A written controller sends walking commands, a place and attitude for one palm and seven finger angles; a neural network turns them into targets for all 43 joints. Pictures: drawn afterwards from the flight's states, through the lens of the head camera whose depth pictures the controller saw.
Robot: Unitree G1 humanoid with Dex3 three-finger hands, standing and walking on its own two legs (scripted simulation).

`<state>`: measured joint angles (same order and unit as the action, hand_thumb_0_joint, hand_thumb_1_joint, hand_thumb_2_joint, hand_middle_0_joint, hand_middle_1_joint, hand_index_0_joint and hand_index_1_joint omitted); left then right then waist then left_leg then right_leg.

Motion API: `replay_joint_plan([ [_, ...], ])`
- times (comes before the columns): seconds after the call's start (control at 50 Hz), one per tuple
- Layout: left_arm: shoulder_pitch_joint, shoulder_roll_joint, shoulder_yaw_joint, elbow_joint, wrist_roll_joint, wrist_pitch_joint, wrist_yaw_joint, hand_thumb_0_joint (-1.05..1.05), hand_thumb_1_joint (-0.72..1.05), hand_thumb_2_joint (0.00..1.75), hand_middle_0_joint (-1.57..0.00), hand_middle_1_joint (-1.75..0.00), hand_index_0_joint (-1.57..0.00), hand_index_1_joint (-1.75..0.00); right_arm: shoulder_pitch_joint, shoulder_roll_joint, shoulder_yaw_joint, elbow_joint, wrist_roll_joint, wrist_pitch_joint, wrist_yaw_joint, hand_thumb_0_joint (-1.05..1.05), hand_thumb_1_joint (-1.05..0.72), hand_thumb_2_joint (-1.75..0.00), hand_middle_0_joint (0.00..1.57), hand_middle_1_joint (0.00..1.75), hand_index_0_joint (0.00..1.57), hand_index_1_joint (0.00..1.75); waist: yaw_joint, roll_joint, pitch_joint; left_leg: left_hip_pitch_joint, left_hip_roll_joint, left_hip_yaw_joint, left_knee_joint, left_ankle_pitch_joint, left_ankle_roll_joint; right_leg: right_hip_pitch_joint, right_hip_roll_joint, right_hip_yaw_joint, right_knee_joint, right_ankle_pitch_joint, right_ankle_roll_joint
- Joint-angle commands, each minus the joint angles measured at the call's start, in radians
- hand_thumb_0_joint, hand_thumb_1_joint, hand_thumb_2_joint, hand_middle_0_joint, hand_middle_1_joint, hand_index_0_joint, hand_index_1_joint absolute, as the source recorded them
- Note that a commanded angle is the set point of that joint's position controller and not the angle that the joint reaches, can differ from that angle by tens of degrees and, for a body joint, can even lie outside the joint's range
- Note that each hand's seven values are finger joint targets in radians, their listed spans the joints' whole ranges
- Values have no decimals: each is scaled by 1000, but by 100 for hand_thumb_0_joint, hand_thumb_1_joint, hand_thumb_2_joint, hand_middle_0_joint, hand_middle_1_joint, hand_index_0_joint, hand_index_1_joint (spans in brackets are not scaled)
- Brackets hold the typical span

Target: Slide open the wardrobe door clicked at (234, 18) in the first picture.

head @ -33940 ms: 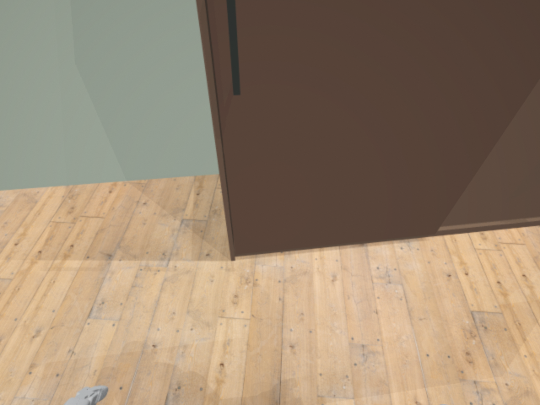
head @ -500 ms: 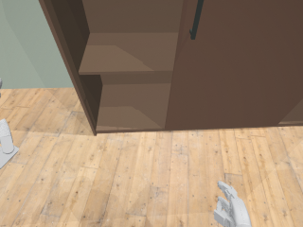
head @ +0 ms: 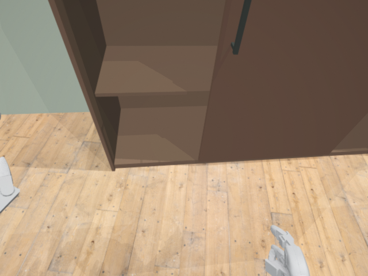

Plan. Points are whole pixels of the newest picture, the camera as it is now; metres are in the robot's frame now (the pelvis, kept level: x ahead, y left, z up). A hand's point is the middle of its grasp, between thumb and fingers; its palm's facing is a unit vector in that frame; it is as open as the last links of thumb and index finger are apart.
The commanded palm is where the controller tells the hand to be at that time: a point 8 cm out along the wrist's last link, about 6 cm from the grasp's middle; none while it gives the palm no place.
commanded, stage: stop stepping back and stand still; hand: left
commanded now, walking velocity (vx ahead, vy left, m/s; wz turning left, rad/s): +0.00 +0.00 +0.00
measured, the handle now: (245, 1) +0.85 -0.14 +0.23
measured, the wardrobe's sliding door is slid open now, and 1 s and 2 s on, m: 0.53 0.53 0.53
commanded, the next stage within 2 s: let the arm hang, fingers relaxed in 0.44 s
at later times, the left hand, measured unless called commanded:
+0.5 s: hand out of the picture +0.18 +0.30 +0.15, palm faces +0.44 -0.78 -0.44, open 7.4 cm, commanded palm +0.12 +0.32 +0.18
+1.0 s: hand out of the picture -0.01 +0.21 -0.18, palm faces +0.01 -0.98 -0.21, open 7.1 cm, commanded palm none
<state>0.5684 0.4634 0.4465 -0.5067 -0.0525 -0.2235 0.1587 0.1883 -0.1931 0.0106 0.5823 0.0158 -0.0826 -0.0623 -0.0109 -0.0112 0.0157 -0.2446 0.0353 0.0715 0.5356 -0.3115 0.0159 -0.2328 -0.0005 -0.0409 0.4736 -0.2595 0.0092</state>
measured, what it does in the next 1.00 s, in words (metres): stands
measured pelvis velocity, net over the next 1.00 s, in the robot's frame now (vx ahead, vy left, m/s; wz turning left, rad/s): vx -0.03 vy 0.01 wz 0.03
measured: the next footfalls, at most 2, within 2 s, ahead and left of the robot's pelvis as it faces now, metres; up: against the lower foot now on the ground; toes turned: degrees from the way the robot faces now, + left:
none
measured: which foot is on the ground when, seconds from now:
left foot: down 0.00-1.00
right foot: down 0.00-1.00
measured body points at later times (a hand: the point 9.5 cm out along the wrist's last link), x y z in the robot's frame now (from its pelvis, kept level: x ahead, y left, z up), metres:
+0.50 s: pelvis -0.02 +0.02 +0.00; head -0.01 +0.03 +0.45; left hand +0.15 +0.33 +0.18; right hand +0.14 -0.20 -0.08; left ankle -0.02 +0.10 -0.74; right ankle -0.01 -0.12 -0.74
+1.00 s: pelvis -0.03 +0.01 +0.00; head +0.00 +0.03 +0.45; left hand -0.01 +0.26 -0.16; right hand +0.01 -0.26 -0.14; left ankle -0.02 +0.10 -0.74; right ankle -0.01 -0.12 -0.74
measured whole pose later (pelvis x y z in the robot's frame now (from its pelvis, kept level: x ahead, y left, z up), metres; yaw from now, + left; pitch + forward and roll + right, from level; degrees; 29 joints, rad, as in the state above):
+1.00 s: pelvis -0.03 +0.01 +0.00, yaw +2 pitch +0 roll -1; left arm 0.26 0.24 0.00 0.98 0.01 0.02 0.01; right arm 0.25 -0.26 0.00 0.99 -0.02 0.03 0.00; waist 0.00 -0.03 0.08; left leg -0.28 0.00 0.06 0.52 -0.25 0.04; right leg -0.26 -0.04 -0.06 0.48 -0.22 0.02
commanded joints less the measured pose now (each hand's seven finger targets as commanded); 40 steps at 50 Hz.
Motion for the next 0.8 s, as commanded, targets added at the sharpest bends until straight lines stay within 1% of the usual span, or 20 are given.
replay_joint_plan([
  [0.0,0,88,79,-68,-4,-22,9,0,90,90,-20,-30,-20,-30,-49,-142,-50,-126,-1,-44,-14,0,-90,-90,20,30,20,30,12,60,-106,-59,99,-78,-136,236,15,124,-49,54,-25,270,12],
  [0.02,-21,83,69,-63,-2,-19,7,0,90,90,-20,-30,-20,-30,-48,-144,-49,-125,-1,-46,-15,0,-90,-90,20,30,20,30,13,49,-98,-68,98,-84,-147,206,18,123,-47,54,-29,252,12],
  [0.1,-137,77,22,-129,14,-20,5,0,90,90,-20,-30,-20,-30,-65,-145,-43,-128,-6,-63,-21,0,-90,-90,20,30,20,30,18,79,-79,-79,92,-90,-190,74,24,109,-44,50,-35,174,15],
  [0.12,-163,84,23,-149,18,-21,8,0,90,90,-20,-30,-20,-30,-67,-143,-42,-127,-7,-68,-23,0,-90,-90,20,30,20,30,19,81,-74,-84,90,-95,-201,43,27,108,-42,48,-36,160,15],
  [0.14,-208,114,43,-190,26,-27,11,0,90,90,-20,-30,-20,-30,-74,-147,-41,-127,-11,-73,-25,0,-90,-90,20,30,20,30,21,109,-71,-96,87,-101,-212,14,27,117,-43,45,-33,142,13],
  [0.2,-198,107,44,-208,32,-36,17,0,90,90,-20,-30,-20,-30,-64,-138,-41,-124,-14,-84,-24,0,-90,-90,20,30,20,30,25,125,-81,-101,79,-104,-214,16,28,142,-40,41,-28,153,10],
  [0.24,-172,132,79,-208,33,-41,21,0,90,90,-20,-30,-20,-30,-63,-136,-43,-121,-17,-88,-21,0,-90,-90,20,30,20,30,28,128,-95,-99,71,-101,-206,13,23,152,-46,42,-39,147,5],
  [0.28,-140,106,69,-190,29,-46,20,0,90,90,-20,-30,-20,-30,-57,-129,-42,-118,-16,-88,-17,0,-90,-90,20,30,20,30,25,134,-98,-92,69,-94,-197,41,19,150,-46,45,-38,168,3],
  [0.36,-76,77,62,-101,21,-40,12,0,90,90,-20,-30,-20,-30,-52,-127,-40,-115,-13,-82,-11,0,-90,-90,20,30,20,30,23,78,-77,-109,74,-96,-198,52,12,141,-44,43,-53,170,6],
  [0.5,-103,70,41,-96,22,-35,6,0,90,90,-20,-30,-20,-30,-54,-139,-44,-119,-8,-78,-14,0,-90,-90,20,30,20,30,22,63,-94,-103,77,-99,-199,58,17,142,-42,42,-46,186,10],
  [0.52,-154,-56,-335,667,78,115,-129,0,90,90,-20,-30,-20,-30,-105,-319,-85,131,-10,-116,77,0,-90,-90,20,30,20,30,-28,60,-14,-127,76,-112,-27,313,20,-20,-134,18,51,314,-9],
  [0.54,-175,-73,-324,674,70,194,-148,0,90,90,-20,-30,-20,-30,-19,-265,-89,119,-8,-55,74,0,-90,-90,20,30,20,30,-22,60,-80,-35,85,-87,-37,367,-1,-52,-131,70,7,254,-13],
  [0.56,-187,-73,-326,660,66,218,-151,0,90,90,-20,-30,-20,-30,-4,-267,-87,89,-9,-33,70,0,-90,-90,20,30,20,30,-24,86,-78,-32,100,-98,-58,340,6,-60,-110,40,22,164,-9],
  [0.58,-216,-83,-336,693,63,218,-153,0,90,90,-20,-30,-20,-30,-12,-263,-79,95,-14,-22,69,0,-90,-90,20,30,20,30,-14,84,-102,-59,113,-139,-79,343,29,-62,-85,20,66,90,-8],
  [0.6,-249,-72,-342,740,68,220,-155,0,90,90,-20,-30,-20,-30,-22,-269,-72,96,-19,-5,68,0,-90,-90,20,30,20,30,-8,62,-82,-86,126,-165,-106,340,49,-51,-67,11,95,49,-6],
  [0.62,-265,-64,-351,794,69,222,-155,0,90,90,-20,-30,-20,-30,-32,-273,-67,100,-24,8,67,0,-90,-90,20,30,20,30,0,0,-75,-95,129,-179,-110,338,63,-30,-61,15,102,46,-8],
  [0.66,-280,-47,-368,908,72,222,-152,0,90,90,-20,-30,-20,-30,-35,-273,-58,111,-30,27,66,0,-90,-90,20,30,20,30,13,-94,-100,-75,109,-167,-88,368,60,17,-84,34,69,137,-16],
  [0.7,-305,-38,-381,1030,76,223,-149,0,90,90,-20,-30,-20,-30,-29,-261,-55,147,-37,43,66,0,-90,-90,20,30,20,30,9,-125,-117,-50,74,-141,-69,329,49,31,-113,69,53,185,-25],
  [0.74,-323,-39,-400,1124,74,225,-145,0,90,90,-20,-30,-20,-30,-19,-247,-49,172,-40,57,66,0,-90,-90,20,30,20,30,4,-79,-118,-25,52,-124,-74,274,39,28,-125,90,32,170,-31],
  [0.78,-341,-50,-410,1203,72,225,-143,0,90,90,-20,-30,-20,-30,-22,-220,-42,210,-40,68,65,0,-90,-90,20,30,20,30,0,5,-103,-19,47,-122,-103,188,34,17,-129,103,1,97,-28],
])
